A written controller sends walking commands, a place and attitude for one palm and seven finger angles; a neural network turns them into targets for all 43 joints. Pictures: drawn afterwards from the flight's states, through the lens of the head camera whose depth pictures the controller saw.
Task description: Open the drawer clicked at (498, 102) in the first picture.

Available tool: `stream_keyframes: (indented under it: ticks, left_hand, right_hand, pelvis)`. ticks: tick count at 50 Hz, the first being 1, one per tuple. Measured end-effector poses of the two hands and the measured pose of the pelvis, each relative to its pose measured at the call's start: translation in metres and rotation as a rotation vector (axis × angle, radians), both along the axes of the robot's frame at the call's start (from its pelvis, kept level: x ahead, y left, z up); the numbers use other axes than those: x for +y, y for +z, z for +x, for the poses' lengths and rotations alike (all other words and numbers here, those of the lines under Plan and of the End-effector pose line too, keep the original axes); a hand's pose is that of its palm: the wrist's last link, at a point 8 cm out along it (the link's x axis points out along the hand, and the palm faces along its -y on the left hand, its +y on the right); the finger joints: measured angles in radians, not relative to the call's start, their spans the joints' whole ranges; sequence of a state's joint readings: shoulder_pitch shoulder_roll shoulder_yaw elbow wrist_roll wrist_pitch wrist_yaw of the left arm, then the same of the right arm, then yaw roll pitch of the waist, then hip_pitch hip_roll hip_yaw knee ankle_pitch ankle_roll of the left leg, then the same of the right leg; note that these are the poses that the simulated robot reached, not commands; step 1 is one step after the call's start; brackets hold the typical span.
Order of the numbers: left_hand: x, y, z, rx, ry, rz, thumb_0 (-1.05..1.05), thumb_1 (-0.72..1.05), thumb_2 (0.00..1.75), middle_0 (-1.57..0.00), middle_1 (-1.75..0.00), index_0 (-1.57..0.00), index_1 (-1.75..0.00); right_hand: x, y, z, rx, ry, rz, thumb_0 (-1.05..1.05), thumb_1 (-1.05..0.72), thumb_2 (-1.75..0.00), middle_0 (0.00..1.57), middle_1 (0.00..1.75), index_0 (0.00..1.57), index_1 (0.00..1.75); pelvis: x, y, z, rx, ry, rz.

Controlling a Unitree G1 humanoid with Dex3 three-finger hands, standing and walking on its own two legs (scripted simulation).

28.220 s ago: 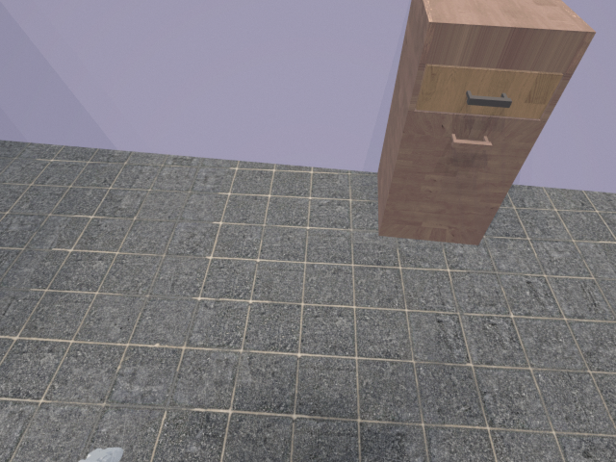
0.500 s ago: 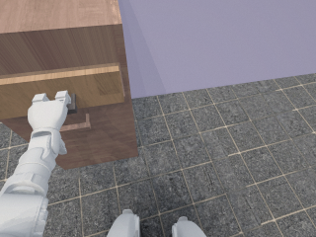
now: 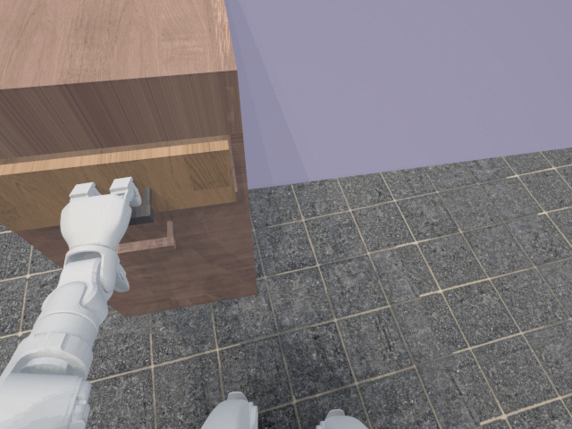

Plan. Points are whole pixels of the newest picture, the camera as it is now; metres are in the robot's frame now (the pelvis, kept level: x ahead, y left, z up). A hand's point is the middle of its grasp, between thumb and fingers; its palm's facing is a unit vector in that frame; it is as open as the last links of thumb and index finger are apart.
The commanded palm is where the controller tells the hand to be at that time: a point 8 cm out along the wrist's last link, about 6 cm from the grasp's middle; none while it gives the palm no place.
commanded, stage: lift the hand off the handle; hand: left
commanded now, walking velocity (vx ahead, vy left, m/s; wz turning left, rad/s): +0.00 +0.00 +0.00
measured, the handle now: (112, 208) +0.44 +0.29 -0.02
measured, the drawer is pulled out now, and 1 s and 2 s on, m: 0.03 0.03 0.03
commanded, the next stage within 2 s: draw the hand back to the body in 1.92 s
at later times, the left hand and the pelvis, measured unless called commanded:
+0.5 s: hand (105, 218) +0.40 +0.27 +0.02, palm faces -0.02 -0.04 -1.00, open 13.7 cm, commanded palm +0.38 +0.27 +0.08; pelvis +0.01 -0.01 +0.02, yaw +1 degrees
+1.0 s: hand (94, 202) +0.40 +0.27 +0.06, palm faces -0.01 -0.04 -1.00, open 13.7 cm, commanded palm +0.38 +0.26 +0.12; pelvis +0.01 -0.01 +0.03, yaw +1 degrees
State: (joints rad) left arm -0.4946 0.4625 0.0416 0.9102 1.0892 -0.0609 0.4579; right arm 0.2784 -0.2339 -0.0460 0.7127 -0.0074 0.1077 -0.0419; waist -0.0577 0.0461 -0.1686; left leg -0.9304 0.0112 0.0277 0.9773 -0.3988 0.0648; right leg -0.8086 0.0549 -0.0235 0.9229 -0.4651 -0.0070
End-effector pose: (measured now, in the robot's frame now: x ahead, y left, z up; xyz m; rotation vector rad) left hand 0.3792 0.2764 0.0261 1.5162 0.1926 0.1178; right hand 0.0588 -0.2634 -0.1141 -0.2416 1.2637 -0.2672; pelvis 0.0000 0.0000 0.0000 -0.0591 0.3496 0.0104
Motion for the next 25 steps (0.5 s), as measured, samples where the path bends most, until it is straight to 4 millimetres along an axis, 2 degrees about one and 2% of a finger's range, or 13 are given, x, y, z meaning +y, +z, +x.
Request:
stream_keyframes:
  ticks: [11,18,25]
  left_hand:
    - [-0.001,0.026,-0.001,-0.015,0.017,0.012,0.00,-0.48,0.31,-0.35,-1.21,-0.37,-1.21]
    - [-0.008,0.043,0.000,-0.021,0.004,0.009,0.00,-0.48,0.31,-0.34,-1.21,-0.35,-1.20]
    - [-0.009,0.053,-0.001,-0.017,0.011,0.014,0.00,-0.48,0.31,-0.33,-1.21,-0.34,-1.20]
  right_hand:
    - [0.000,0.010,0.011,-0.026,-0.004,0.014,0.01,-0.91,-0.89,0.20,0.30,0.21,0.30]
    - [0.000,0.015,0.020,-0.057,0.000,0.028,0.01,-0.91,-0.89,0.20,0.30,0.21,0.30]
    - [-0.003,0.019,0.025,-0.077,0.002,0.039,0.01,-0.91,-0.89,0.20,0.30,0.21,0.30]
  pelvis:
    - [0.001,0.012,0.007,-0.042,0.004,0.008]
    - [-0.002,0.018,0.009,-0.065,0.005,0.015]
    - [-0.006,0.022,0.009,-0.083,0.003,0.022]
